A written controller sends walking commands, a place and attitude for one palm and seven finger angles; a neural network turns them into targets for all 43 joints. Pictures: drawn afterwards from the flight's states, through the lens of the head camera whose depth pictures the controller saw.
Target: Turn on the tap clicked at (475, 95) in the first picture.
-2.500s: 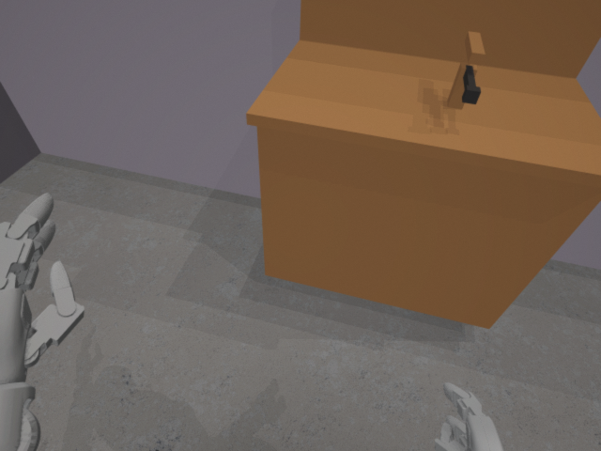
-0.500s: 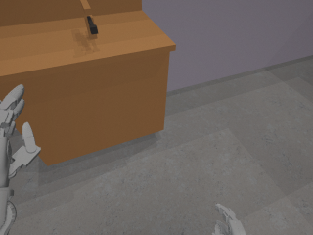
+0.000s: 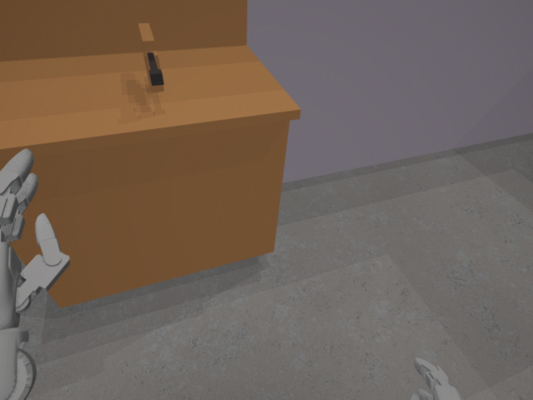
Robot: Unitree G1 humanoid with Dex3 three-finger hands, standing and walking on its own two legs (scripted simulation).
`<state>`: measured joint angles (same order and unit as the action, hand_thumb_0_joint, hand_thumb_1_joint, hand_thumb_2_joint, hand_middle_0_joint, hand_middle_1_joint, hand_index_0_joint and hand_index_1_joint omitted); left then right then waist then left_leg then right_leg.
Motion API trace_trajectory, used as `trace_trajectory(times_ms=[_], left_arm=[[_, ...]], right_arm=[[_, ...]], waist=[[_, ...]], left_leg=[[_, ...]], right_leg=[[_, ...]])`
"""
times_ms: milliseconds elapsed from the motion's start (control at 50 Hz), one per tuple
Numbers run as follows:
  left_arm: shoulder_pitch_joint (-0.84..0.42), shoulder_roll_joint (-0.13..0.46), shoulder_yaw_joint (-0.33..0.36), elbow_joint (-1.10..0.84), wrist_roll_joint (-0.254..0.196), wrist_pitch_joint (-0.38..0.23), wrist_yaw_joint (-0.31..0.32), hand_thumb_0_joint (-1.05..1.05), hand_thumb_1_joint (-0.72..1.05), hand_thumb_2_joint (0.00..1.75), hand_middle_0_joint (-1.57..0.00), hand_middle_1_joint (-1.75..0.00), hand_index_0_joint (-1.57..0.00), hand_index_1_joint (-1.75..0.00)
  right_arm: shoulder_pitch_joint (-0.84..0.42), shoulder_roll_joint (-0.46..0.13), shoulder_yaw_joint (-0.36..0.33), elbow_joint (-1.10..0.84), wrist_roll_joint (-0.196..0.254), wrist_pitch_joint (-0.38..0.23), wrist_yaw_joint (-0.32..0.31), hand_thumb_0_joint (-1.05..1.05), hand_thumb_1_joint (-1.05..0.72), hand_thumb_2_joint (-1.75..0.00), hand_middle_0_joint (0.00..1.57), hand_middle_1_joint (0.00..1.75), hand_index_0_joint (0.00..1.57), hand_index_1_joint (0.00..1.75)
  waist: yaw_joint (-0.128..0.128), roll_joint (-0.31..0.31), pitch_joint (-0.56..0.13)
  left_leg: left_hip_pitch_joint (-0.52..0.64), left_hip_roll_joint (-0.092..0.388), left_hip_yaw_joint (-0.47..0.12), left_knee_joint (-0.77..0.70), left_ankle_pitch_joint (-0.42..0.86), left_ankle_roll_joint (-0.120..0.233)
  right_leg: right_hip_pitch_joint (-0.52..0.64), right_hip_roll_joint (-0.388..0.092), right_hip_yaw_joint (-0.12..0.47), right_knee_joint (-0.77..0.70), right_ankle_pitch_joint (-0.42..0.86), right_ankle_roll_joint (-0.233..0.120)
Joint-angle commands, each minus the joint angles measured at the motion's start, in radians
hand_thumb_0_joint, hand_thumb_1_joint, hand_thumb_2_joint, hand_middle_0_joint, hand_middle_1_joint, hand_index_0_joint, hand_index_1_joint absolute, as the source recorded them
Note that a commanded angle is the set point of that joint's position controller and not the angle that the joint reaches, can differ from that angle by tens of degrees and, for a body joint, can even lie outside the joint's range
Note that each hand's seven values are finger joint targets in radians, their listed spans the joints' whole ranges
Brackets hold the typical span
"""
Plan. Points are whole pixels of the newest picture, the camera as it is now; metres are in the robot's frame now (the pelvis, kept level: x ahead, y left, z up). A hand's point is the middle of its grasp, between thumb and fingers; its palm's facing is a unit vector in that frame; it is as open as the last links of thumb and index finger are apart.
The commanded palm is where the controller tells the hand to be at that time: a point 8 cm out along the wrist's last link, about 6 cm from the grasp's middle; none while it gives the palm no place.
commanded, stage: take the last steps up to it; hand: left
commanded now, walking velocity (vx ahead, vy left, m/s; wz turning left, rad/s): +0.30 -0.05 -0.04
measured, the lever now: (156, 77) +0.76 +0.33 +0.13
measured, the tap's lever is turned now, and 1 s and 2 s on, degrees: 0 0 0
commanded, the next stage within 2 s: come to a stop and stand still in 1.22 s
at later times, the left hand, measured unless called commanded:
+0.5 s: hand (168, 187) +0.34 +0.17 +0.17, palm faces +0.40 -0.81 -0.44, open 7.4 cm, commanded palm +0.28 +0.22 +0.19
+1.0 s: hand (202, 128) +0.48 +0.15 +0.19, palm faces +0.42 -0.77 -0.49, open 7.4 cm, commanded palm +0.42 +0.20 +0.19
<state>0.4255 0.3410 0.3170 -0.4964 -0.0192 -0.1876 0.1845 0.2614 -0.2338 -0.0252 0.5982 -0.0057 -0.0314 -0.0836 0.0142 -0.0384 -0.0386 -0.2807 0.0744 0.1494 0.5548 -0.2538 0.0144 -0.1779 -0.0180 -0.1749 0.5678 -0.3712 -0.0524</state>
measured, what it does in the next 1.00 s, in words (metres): walks ahead: right foot, then left foot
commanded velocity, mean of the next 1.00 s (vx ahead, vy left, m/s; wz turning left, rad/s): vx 0.28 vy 0.01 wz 0.03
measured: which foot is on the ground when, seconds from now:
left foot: down 0.00-0.34, up 0.36-0.64, down 0.66-1.00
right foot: down 0.00-0.00, up 0.02-0.32, down 0.34-0.68, up 0.70-0.96, down 0.98-1.00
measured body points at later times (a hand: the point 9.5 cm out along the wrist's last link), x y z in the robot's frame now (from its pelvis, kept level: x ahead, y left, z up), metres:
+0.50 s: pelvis +0.12 -0.06 +0.00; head +0.16 -0.07 +0.45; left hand +0.31 +0.21 +0.20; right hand +0.29 -0.30 -0.11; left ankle +0.10 +0.07 -0.66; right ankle +0.16 -0.16 -0.73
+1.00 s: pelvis +0.27 -0.09 -0.01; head +0.29 -0.10 +0.44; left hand +0.45 +0.19 +0.21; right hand +0.43 -0.27 -0.11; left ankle +0.22 +0.06 -0.73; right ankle +0.33 -0.19 -0.73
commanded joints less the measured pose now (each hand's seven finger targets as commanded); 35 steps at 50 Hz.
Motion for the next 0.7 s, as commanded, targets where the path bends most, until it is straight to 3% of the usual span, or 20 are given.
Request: trace_trajectory(times_ms=[0, 20, 80, 140, 200, 260, 280, 300, 320, 340, 360, 380, 420, 480, 520, 600, 620, 640, 660, 680], left_arm=[[-0.15, 0.203, 0.107, -0.236, 0.0, -0.086, 0.005, 0.0, 0.9, 0.9, -0.2, -0.3, -0.2, -0.3], [-0.137, 0.237, 0.124, -0.22, 0.004, -0.083, -0.002, 0.0, 0.9, 0.9, -0.2, -0.3, -0.2, -0.3], [-0.085, 0.21, 0.126, -0.258, -0.003, -0.067, -0.014, 0.0, 0.9, 0.9, -0.2, -0.3, -0.2, -0.3], [0.008, 0.164, 0.123, -0.239, -0.008, -0.059, -0.02, 0.0, 0.9, 0.9, -0.2, -0.3, -0.2, -0.3], [0.001, 0.165, 0.131, -0.214, -0.012, -0.059, -0.022, 0.0, 0.9, 0.9, -0.2, -0.3, -0.2, -0.3], [-0.043, 0.181, 0.149, -0.161, -0.006, -0.059, -0.021, 0.0, 0.9, 0.9, -0.2, -0.3, -0.2, -0.3], [-0.064, 0.175, 0.136, -0.153, -0.004, -0.056, -0.021, 0.0, 0.9, 0.9, -0.2, -0.3, -0.2, -0.3], [-0.087, 0.21, 0.151, -0.156, 0.005, -0.055, -0.017, 0.0, 0.9, 0.9, -0.2, -0.3, -0.2, -0.3], [-0.078, 0.257, 0.191, -0.158, 0.007, -0.053, -0.012, 0.0, 0.9, 0.9, -0.2, -0.3, -0.2, -0.3], [-0.099, 0.271, 0.208, -0.197, 0.003, -0.059, -0.007, 0.0, 0.9, 0.9, -0.2, -0.3, -0.2, -0.3], [-0.102, 0.242, 0.19, -0.196, 0.001, -0.068, -0.016, 0.0, 0.9, 0.9, -0.2, -0.3, -0.2, -0.3], [-0.098, 0.256, 0.193, -0.223, 0.002, -0.066, -0.023, 0.0, 0.9, 0.9, -0.2, -0.3, -0.2, -0.3], [-0.021, 0.239, 0.202, -0.232, 0.006, -0.086, -0.02, 0.0, 0.9, 0.9, -0.2, -0.3, -0.2, -0.3], [-0.007, 0.233, 0.212, -0.279, 0.002, -0.1, -0.007, 0.0, 0.9, 0.9, -0.2, -0.3, -0.2, -0.3], [0.032, 0.219, 0.211, -0.275, -0.005, -0.097, 0.002, 0.0, 0.9, 0.9, -0.2, -0.3, -0.2, -0.3], [0.016, 0.18, 0.167, -0.276, -0.01, -0.093, 0.018, 0.0, 0.9, 0.9, -0.2, -0.3, -0.2, -0.3], [-0.008, 0.175, 0.155, -0.277, -0.01, -0.097, 0.016, 0.0, 0.9, 0.9, -0.2, -0.3, -0.2, -0.3], [-0.027, 0.17, 0.152, -0.277, -0.01, -0.103, 0.016, 0.0, 0.9, 0.9, -0.2, -0.3, -0.2, -0.3], [-0.036, 0.172, 0.149, -0.268, -0.011, -0.114, 0.016, 0.0, 0.9, 0.9, -0.2, -0.3, -0.2, -0.3], [-0.052, 0.205, 0.151, -0.2, 0.0, -0.115, 0.004, 0.0, 0.9, 0.9, -0.2, -0.3, -0.2, -0.3]], right_arm=[[-0.109, -0.071, -0.003, -0.162, 0.001, -0.062, -0.003, 0.0, -0.9, -0.9, 0.2, 0.3, 0.2, 0.3], [-0.121, -0.064, 0.007, -0.155, -0.012, -0.066, 0.001, 0.0, -0.9, -0.9, 0.2, 0.3, 0.2, 0.3], [-0.114, -0.075, -0.013, -0.147, 0.005, -0.077, 0.018, 0.0, -0.9, -0.9, 0.2, 0.3, 0.2, 0.3], [-0.1, -0.078, -0.017, -0.144, 0.009, -0.082, 0.032, 0.0, -0.9, -0.9, 0.2, 0.3, 0.2, 0.3], [-0.11, -0.073, -0.013, -0.147, 0.011, -0.092, 0.033, 0.0, -0.9, -0.9, 0.2, 0.3, 0.2, 0.3], [-0.128, -0.068, -0.015, -0.137, 0.013, -0.087, 0.026, 0.0, -0.9, -0.9, 0.2, 0.3, 0.2, 0.3], [-0.127, -0.056, -0.012, -0.137, 0.018, -0.088, 0.022, 0.0, -0.9, -0.9, 0.2, 0.3, 0.2, 0.3], [-0.122, -0.041, -0.014, -0.133, 0.021, -0.086, 0.023, 0.0, -0.9, -0.9, 0.2, 0.3, 0.2, 0.3], [-0.153, -0.018, -0.007, -0.151, 0.021, -0.087, 0.022, 0.0, -0.9, -0.9, 0.2, 0.3, 0.2, 0.3], [-0.181, -0.04, -0.006, -0.145, 0.013, -0.091, 0.02, 0.0, -0.9, -0.9, 0.2, 0.3, 0.2, 0.3], [-0.16, -0.043, -0.016, -0.124, 0.01, -0.094, 0.026, 0.0, -0.9, -0.9, 0.2, 0.3, 0.2, 0.3], [-0.173, -0.055, -0.019, -0.125, 0.018, -0.084, 0.032, 0.0, -0.9, -0.9, 0.2, 0.3, 0.2, 0.3], [-0.18, -0.051, -0.011, -0.108, 0.015, -0.06, 0.032, 0.0, -0.9, -0.9, 0.2, 0.3, 0.2, 0.3], [-0.191, -0.045, -0.011, -0.124, 0.012, -0.05, 0.026, 0.0, -0.9, -0.9, 0.2, 0.3, 0.2, 0.3], [-0.18, -0.046, -0.017, -0.141, 0.006, -0.056, 0.02, 0.0, -0.9, -0.9, 0.2, 0.3, 0.2, 0.3], [-0.119, -0.057, -0.029, -0.15, 0.002, -0.061, 0.005, 0.0, -0.9, -0.9, 0.2, 0.3, 0.2, 0.3], [-0.106, -0.075, -0.04, -0.153, 0.006, -0.062, -0.002, 0.0, -0.9, -0.9, 0.2, 0.3, 0.2, 0.3], [-0.101, -0.102, -0.046, -0.158, 0.008, -0.062, -0.004, 0.0, -0.9, -0.9, 0.2, 0.3, 0.2, 0.3], [-0.105, -0.097, -0.044, -0.168, 0.016, -0.067, 0.003, 0.0, -0.9, -0.9, 0.2, 0.3, 0.2, 0.3], [-0.111, -0.085, -0.032, -0.161, 0.013, -0.076, 0.01, 0.0, -0.9, -0.9, 0.2, 0.3, 0.2, 0.3]], waist=[[-0.03, 0.352, 0.0], [-0.034, 0.313, 0.032], [-0.016, 0.191, 0.019], [-0.018, 0.243, -0.004], [-0.029, 0.275, 0.001], [-0.011, 0.206, -0.033], [-0.01, 0.13, -0.057], [-0.005, -0.055, -0.096], [0.007, -0.307, -0.113], [0.013, -0.238, -0.102], [0.002, -0.165, -0.101], [0.003, -0.149, -0.065], [-0.01, -0.105, -0.039], [-0.013, -0.109, -0.079], [0.005, -0.113, -0.068], [-0.021, 0.037, -0.089], [-0.031, 0.117, -0.088], [-0.038, 0.291, -0.082], [-0.028, 0.402, -0.067], [-0.029, 0.355, -0.021]], left_leg=[[0.332, 0.356, -0.593, -0.294, 0.073, 0.204], [0.271, 0.388, -0.622, -0.316, 0.052, 0.222], [0.269, 0.334, -0.39, -0.253, 0.17, 0.202], [0.17, 0.258, -0.197, -0.256, 0.18, 0.146], [0.123, 0.228, -0.107, -0.238, 0.189, 0.112], [0.044, 0.188, -0.034, -0.053, 0.117, 0.075], [0.001, 0.139, 0.006, 0.078, 0.094, 0.055], [-0.128, 0.074, 0.04, 0.338, 0.002, 0.031], [-0.367, -0.046, 0.008, 0.604, -0.308, -0.001], [-0.396, -0.02, -0.119, 0.728, -0.322, -0.007], [-0.36, 0.021, -0.162, 0.722, -0.275, -0.011], [-0.365, 0.04, -0.165, 0.711, -0.259, -0.02], [-0.317, 0.057, -0.15, 0.624, -0.188, -0.034], [-0.174, 0.055, -0.099, 0.335, -0.156, -0.027], [-0.125, 0.019, -0.035, 0.195, -0.124, -0.019], [0.08, -0.032, 0.028, -0.077, 0.04, -0.018], [0.165, -0.002, -0.024, -0.126, 0.039, 0.0], [0.235, 0.138, -0.254, -0.2, 0.028, 0.076], [0.325, 0.311, -0.511, -0.241, 0.193, 0.179], [0.26, 0.365, -0.616, -0.285, 0.124, 0.221]], right_leg=[[-0.442, 0.009, 0.108, 0.414, -0.197, 0.038], [-0.471, -0.026, 0.162, 0.511, -0.186, 0.038], [-0.499, -0.065, 0.164, 0.474, -0.092, 0.056], [-0.35, -0.054, 0.085, 0.314, -0.002, 0.068], [-0.232, -0.024, 0.009, 0.149, 0.063, 0.08], [0.001, 0.021, -0.054, -0.044, 0.147, 0.078], [0.089, 0.017, -0.031, -0.091, 0.156, 0.065], [0.193, -0.13, 0.184, -0.151, 0.121, -0.001], [0.287, -0.344, 0.593, -0.243, 0.221, -0.117], [0.244, -0.412, 0.649, -0.28, 0.228, -0.144], [0.176, -0.384, 0.601, -0.287, 0.084, -0.143], [0.131, -0.384, 0.605, -0.294, 0.003, -0.16], [0.054, -0.348, 0.409, -0.291, 0.105, -0.143], [0.027, -0.301, 0.241, -0.262, 0.207, -0.112], [0.033, -0.284, 0.239, -0.256, 0.208, -0.115], [0.025, -0.2, 0.171, -0.119, 0.154, -0.051], [-0.041, -0.161, 0.152, -0.003, 0.147, -0.021], [-0.183, -0.069, 0.094, 0.182, 0.049, 0.028], [-0.372, 0.0, 0.066, 0.378, -0.22, 0.056], [-0.439, -0.005, 0.129, 0.527, -0.263, 0.05]])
